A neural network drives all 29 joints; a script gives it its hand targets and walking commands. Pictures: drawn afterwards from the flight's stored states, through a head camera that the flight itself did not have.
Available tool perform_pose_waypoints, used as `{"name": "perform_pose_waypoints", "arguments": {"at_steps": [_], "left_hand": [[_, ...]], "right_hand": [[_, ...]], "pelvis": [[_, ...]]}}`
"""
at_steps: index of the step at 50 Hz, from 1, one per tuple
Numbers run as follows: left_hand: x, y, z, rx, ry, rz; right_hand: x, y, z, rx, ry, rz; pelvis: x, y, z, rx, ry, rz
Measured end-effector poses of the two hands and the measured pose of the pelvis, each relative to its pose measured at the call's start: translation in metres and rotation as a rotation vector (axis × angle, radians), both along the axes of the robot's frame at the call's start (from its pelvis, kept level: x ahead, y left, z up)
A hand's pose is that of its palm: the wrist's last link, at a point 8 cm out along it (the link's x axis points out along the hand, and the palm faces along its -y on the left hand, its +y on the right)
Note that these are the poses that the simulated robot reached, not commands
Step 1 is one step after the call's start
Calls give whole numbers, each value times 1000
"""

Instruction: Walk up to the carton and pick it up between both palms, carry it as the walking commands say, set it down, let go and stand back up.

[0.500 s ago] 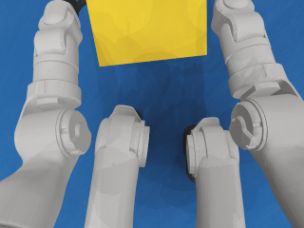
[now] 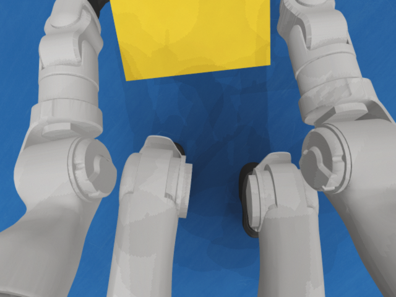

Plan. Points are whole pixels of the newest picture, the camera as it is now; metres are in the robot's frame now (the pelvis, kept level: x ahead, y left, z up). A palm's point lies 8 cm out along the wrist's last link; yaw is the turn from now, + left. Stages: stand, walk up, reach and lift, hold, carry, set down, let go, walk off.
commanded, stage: set down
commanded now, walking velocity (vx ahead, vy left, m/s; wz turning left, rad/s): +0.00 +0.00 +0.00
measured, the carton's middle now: (192, 6) +0.53 +0.10 -0.25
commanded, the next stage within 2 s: none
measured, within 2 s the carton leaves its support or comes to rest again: rests again in 0.10 s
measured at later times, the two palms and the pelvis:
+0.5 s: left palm out of the picture +0.51 +0.25 -0.18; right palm out of the picture +0.57 -0.05 -0.17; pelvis +0.00 +0.00 +0.00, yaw +0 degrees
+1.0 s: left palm out of the picture +0.51 +0.29 -0.15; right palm out of the picture +0.58 -0.07 -0.15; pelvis -0.01 +0.01 +0.00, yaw +1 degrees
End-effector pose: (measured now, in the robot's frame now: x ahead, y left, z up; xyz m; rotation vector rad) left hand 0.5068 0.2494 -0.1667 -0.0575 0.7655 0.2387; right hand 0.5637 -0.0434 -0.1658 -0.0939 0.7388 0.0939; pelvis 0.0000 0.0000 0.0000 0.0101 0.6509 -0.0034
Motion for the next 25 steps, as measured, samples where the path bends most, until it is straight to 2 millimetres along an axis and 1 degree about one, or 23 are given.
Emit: {"name": "perform_pose_waypoints", "arguments": {"at_steps": [18,25], "left_hand": [[3,1,-5,9,-16,-9],[4,0,-8,29,-19,-7]], "right_hand": [[3,0,-5,1,-25,15],[2,-5,-7,-13,-44,33]], "pelvis": [[2,0,-5,-1,-15,2],[-1,0,-3,-2,-19,7]]}}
